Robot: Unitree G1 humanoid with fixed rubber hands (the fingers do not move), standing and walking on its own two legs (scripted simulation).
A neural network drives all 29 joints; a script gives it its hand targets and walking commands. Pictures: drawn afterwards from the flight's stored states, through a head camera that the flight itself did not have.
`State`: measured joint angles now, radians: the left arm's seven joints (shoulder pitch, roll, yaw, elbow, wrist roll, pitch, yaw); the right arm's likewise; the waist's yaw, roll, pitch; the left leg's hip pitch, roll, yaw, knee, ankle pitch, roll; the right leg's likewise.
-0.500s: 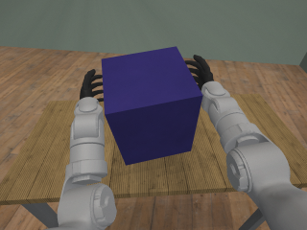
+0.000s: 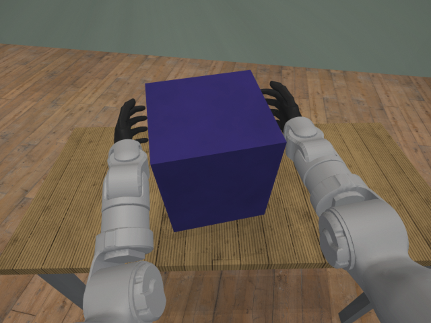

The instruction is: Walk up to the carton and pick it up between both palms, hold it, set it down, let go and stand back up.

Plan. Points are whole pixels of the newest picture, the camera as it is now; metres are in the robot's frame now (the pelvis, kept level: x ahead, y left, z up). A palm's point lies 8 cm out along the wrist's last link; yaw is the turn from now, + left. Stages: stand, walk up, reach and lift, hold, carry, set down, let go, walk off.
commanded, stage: set down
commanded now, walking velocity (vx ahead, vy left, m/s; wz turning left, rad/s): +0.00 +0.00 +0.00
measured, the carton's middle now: (210, 155) +0.44 +0.07 +0.10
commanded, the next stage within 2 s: none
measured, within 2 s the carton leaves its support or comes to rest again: rests again in 1.28 s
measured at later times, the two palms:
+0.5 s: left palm (136, 150) +0.39 +0.20 +0.14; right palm (283, 127) +0.48 -0.08 +0.14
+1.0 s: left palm (138, 152) +0.40 +0.20 +0.13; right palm (282, 128) +0.49 -0.08 +0.13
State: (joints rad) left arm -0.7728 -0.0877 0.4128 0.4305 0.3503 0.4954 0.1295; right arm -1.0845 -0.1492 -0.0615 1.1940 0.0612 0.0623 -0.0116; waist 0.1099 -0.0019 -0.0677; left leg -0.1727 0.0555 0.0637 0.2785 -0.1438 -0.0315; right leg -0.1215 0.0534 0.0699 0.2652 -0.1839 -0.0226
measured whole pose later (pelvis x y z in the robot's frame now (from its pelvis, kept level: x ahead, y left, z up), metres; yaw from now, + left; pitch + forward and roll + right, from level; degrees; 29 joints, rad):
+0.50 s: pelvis +0.01 -0.01 +0.00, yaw +0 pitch +9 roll +0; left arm -0.74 -0.11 0.41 0.46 0.35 0.35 0.17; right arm -1.08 -0.16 -0.07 1.21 0.01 -0.04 0.01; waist 0.16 0.02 -0.08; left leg -0.29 0.06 0.06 0.28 -0.13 -0.04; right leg -0.23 0.06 0.07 0.27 -0.18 -0.03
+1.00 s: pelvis +0.00 -0.01 +0.00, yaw +0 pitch +13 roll +0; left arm -0.83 -0.12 0.43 0.63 0.35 0.23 0.20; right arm -1.14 -0.21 -0.11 1.32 -0.04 -0.10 0.02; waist 0.19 0.02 -0.13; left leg -0.39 0.07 0.06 0.28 -0.12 -0.04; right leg -0.34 0.06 0.06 0.29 -0.17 -0.04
